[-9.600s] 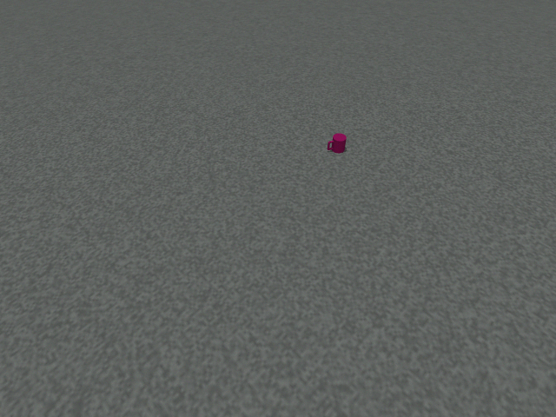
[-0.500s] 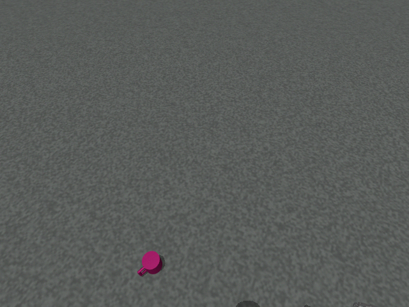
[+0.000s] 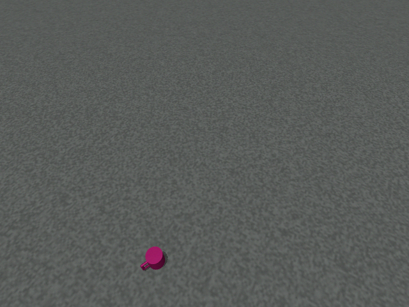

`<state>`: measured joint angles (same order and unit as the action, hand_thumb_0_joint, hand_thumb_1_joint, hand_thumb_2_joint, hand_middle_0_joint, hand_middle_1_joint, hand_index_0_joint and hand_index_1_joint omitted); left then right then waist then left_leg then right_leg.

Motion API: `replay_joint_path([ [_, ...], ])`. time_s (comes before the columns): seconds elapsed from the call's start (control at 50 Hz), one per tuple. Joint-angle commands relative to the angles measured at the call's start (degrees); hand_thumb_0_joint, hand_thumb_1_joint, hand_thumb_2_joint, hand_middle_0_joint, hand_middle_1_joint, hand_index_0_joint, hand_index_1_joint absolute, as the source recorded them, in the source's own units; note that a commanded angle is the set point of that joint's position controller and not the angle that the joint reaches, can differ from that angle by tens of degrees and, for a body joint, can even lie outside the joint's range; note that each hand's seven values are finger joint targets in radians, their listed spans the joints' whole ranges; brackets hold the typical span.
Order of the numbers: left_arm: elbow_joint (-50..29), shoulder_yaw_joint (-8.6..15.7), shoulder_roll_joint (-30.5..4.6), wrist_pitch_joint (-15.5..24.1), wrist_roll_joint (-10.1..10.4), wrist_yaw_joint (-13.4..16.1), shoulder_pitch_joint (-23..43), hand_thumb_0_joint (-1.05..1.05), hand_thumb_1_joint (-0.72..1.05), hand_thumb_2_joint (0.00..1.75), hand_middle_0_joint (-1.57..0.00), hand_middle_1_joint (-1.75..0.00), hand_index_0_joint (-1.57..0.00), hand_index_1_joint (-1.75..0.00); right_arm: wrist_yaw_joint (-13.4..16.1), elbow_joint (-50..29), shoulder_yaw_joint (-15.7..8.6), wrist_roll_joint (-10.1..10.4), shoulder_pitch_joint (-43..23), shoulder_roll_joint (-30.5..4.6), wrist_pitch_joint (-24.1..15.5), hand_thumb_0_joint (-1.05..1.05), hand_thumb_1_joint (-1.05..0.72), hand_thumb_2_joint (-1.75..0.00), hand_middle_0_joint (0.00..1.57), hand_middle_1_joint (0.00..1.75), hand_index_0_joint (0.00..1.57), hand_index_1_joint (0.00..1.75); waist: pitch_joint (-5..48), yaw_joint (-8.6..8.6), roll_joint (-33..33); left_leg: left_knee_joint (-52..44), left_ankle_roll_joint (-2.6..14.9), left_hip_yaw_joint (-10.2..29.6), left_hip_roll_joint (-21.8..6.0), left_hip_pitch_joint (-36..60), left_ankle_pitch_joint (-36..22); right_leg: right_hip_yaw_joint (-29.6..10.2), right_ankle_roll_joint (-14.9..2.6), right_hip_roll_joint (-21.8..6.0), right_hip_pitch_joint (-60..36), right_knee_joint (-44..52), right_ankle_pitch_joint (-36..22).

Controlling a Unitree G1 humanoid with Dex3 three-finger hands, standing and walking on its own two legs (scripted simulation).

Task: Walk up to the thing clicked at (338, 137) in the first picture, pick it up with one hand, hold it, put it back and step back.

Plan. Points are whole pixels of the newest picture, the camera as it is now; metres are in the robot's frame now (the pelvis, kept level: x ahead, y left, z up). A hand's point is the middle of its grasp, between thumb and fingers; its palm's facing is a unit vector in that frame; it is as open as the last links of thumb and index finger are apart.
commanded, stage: walk up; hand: left
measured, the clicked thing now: (152, 260) +0.43 +0.27 -0.73
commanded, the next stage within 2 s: none
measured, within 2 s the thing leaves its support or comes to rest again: neither
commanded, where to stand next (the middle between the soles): +0.05 +0.03 m, yaw -2 degrees
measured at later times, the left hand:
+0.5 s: hand out of the picture +0.07 +0.27 -0.14, palm faces +0.00 -0.94 -0.33, open 7.4 cm
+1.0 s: hand out of the picture +0.09 +0.27 -0.14, palm faces -0.02 -0.95 -0.33, open 7.4 cm
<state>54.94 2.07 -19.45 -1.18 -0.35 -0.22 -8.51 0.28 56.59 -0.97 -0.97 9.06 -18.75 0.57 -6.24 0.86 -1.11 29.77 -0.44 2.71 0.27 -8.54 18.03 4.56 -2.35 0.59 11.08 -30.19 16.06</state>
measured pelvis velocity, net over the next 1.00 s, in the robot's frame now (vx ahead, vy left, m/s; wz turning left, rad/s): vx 0.00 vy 0.03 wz -0.03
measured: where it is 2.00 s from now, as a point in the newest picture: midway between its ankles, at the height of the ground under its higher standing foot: outside the picture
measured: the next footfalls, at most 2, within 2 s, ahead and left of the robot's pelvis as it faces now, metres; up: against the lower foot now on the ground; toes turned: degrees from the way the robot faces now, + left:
right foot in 1.54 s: -0.05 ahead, -0.11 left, +0.00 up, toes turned -1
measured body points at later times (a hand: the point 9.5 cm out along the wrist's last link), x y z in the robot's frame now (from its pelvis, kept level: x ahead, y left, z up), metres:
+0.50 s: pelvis -0.01 +0.02 +0.01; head -0.01 +0.02 +0.46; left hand +0.07 +0.32 -0.12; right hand +0.07 -0.28 -0.12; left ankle -0.02 +0.13 -0.73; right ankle +0.01 -0.09 -0.73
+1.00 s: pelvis +0.00 +0.03 +0.01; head +0.01 +0.03 +0.46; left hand +0.09 +0.32 -0.12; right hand +0.07 -0.27 -0.12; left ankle -0.02 +0.13 -0.73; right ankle +0.01 -0.09 -0.73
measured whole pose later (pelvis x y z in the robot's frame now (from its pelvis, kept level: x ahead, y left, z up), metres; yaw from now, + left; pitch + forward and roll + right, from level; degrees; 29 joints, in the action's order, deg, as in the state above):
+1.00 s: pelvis +0.00 +0.03 +0.01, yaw -2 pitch -2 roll +0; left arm 65.1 1.4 -19.4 0.2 -0.3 -0.4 -5.3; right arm 0.3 63.4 -0.4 -0.6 7.0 -19.3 -0.9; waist -2.6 0.0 0.0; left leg 17.6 1.3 0.4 1.3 -4.0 11.6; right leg 2.1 -0.2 -0.2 6.8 -17.2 8.4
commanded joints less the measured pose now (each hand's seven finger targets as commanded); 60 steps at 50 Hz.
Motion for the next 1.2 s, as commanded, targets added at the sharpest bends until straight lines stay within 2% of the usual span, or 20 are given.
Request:
replay_joint_path([
  [0.0, -2.8, 3.2, -13.1, 2.7, -0.1, 0.2, 3.2, 0.00, 0.90, 0.90, -0.20, -0.30, -0.20, -0.30, 0.6, -3.9, -2.2, 0.5, -2.8, -12.6, -2.0, 0.00, -0.90, -0.90, 0.20, 0.30, 0.20, 0.30, 6.4, -0.28, 5.0, -7.7, 2.51, 4.4, -5.3, -2.1, -12.0, -11.2, -1.39, -8.7, -5.5, 9.1, -11.1],
  [0.04, -1.2, 2.8, -12.4, 2.7, 0.1, 0.2, 3.7, 0.00, 0.90, 0.90, -0.20, -0.30, -0.20, -0.30, 0.5, -2.6, -2.0, 0.5, -3.5, -12.8, -2.0, 0.00, -0.90, -0.90, 0.20, 0.30, 0.20, 0.30, 4.8, -0.11, 4.4, -9.4, 2.71, 5.4, -5.9, -1.3, -9.7, -10.5, -1.05, -8.0, -3.6, 11.4, -7.9],
  [0.16, 1.9, 2.5, -12.2, 3.0, -0.2, 0.0, 4.5, 0.00, 0.90, 0.90, -0.20, -0.30, -0.20, -0.30, 0.3, -1.1, -1.7, 0.5, -4.1, -12.8, -2.4, 0.00, -0.90, -0.90, 0.20, 0.30, 0.20, 0.30, 4.6, -0.31, 0.3, -11.4, 2.84, 5.2, -6.4, -0.4, -9.2, -10.4, -0.27, -7.5, -4.4, 15.0, -6.1],
  [0.22, 2.8, 2.3, -11.7, 3.1, -0.2, -0.1, 4.9, 0.00, 0.90, 0.90, -0.20, -0.30, -0.20, -0.30, 0.3, -0.2, -1.7, 0.5, -4.4, -13.1, -2.6, 0.00, -0.90, -0.90, 0.20, 0.30, 0.20, 0.30, 6.9, -0.37, 0.2, -12.3, 2.88, 5.1, -6.9, 0.7, -10.7, -9.9, -0.06, -7.6, -6.4, 14.9, -8.7],
  [0.34, 4.4, 2.2, -11.7, 3.0, 0.0, -0.1, 4.9, 0.00, 0.90, 0.90, -0.20, -0.30, -0.20, -0.30, 0.3, 0.9, -1.5, 0.3, -5.1, -13.0, -2.8, 0.00, -0.90, -0.90, 0.20, 0.30, 0.20, 0.30, 6.1, 0.11, 1.4, -14.2, 2.55, 5.0, -7.1, 0.1, -11.2, -9.5, 0.53, -7.5, -6.9, 15.4, -9.8],
  [0.4, 4.8, 2.2, -11.7, 3.0, -0.1, -0.1, 4.8, 0.00, 0.90, 0.90, -0.20, -0.30, -0.20, -0.30, 0.4, 1.4, -1.6, 0.5, -4.9, -13.0, -2.9, 0.00, -0.90, -0.90, 0.20, 0.30, 0.20, 0.30, 7.7, 0.08, 1.6, -14.2, 2.54, 4.7, -7.5, 0.9, -13.0, -9.2, 0.49, -7.6, -8.0, 14.8, -11.3],
  [0.52, 5.6, 1.9, -11.9, 2.9, -0.1, 0.0, 5.2, 0.00, 0.90, 0.90, -0.20, -0.30, -0.20, -0.30, 0.4, 2.2, -1.4, 0.3, -5.0, -12.9, -2.8, 0.00, -0.90, -0.90, 0.20, 0.30, 0.20, 0.30, 6.1, -0.03, 1.9, -15.2, 2.45, 4.6, -7.4, -0.3, -11.2, -9.5, 0.88, -7.5, -7.2, 15.2, -10.7],
  [0.74, 6.4, 1.6, -11.6, 2.8, 0.0, 0.2, 5.3, 0.00, 0.90, 0.90, -0.20, -0.30, -0.20, -0.30, 0.5, 3.2, -1.4, 0.4, -4.2, -12.9, -2.9, 0.00, -0.90, -0.90, 0.20, 0.30, 0.20, 0.30, 6.6, -0.27, 2.0, -15.6, 2.32, 4.4, -7.3, -0.3, -12.9, -9.6, 0.99, -7.7, -8.2, 14.9, -13.1],
  [0.9, 6.6, 1.5, -11.4, 2.7, 0.2, 0.3, 5.5, 0.00, 0.90, 0.90, -0.20, -0.30, -0.20, -0.30, 0.7, 3.6, -1.7, 0.4, -4.0, -13.0, -3.0, 0.00, -0.90, -0.90, 0.20, 0.30, 0.20, 0.30, 8.4, -0.48, 1.6, -15.3, 2.20, 4.1, -7.6, 1.6, -17.4, -9.2, 0.94, -7.9, -9.2, 13.9, -15.8],
  [1.14, 6.6, 1.4, -11.6, 2.7, -0.1, 0.4, 6.5, 0.00, 0.90, 0.90, -0.20, -0.30, -0.20, -0.30, 0.6, 3.8, -1.8, 0.4, -4.5, -13.1, -2.8, 0.00, -0.90, -0.90, 0.20, 0.30, 0.20, 0.30, 7.4, -0.96, 1.2, -15.6, 2.23, 3.6, -7.5, 1.4, -16.6, -9.3, 1.03, -8.0, -9.0, 14.1, -16.9],
  [1.16, 5.5, 3.2, -14.6, 1.5, 0.2, 0.8, 6.3, 0.00, 0.90, 0.90, -0.20, -0.30, -0.20, -0.30, 1.0, 3.5, -2.7, 0.6, -6.0, -15.9, -2.0, 0.00, -0.90, -0.90, 0.20, 0.30, 0.20, 0.30, 1.0, -0.20, 0.0, -10.7, 2.45, 4.4, -7.7, -1.5, -30.2, -8.7, 0.88, -7.7, -3.3, 9.5, -26.7],
  [1.18, 4.7, 3.3, -14.4, 1.0, 0.5, 0.9, 5.3, 0.00, 0.90, 0.90, -0.20, -0.30, -0.20, -0.30, 1.2, 2.5, -2.9, 1.2, -5.3, -15.6, -1.7, 0.00, -0.90, -0.90, 0.20, 0.30, 0.20, 0.30, 3.5, -0.31, 0.8, -8.9, 2.67, 4.0, -7.9, 0.0, -34.5, -7.7, 0.63, -7.6, -4.0, 7.8, -28.7],
])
